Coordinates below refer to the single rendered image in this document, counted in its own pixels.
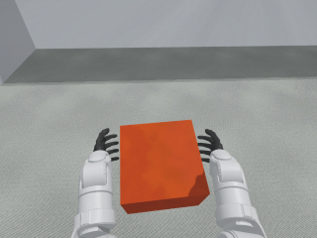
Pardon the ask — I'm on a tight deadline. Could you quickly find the robot left hand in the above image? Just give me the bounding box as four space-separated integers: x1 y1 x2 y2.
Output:
93 128 120 162

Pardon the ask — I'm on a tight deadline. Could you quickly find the robot right forearm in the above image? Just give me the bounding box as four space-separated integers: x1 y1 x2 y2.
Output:
209 149 267 238

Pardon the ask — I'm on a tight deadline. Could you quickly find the robot right hand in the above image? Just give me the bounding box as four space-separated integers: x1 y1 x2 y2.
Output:
197 129 224 163

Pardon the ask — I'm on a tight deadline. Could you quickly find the carton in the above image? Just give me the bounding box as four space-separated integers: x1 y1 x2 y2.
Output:
120 119 210 214

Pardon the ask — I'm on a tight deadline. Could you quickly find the robot left forearm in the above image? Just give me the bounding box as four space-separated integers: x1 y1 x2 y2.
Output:
71 150 116 238

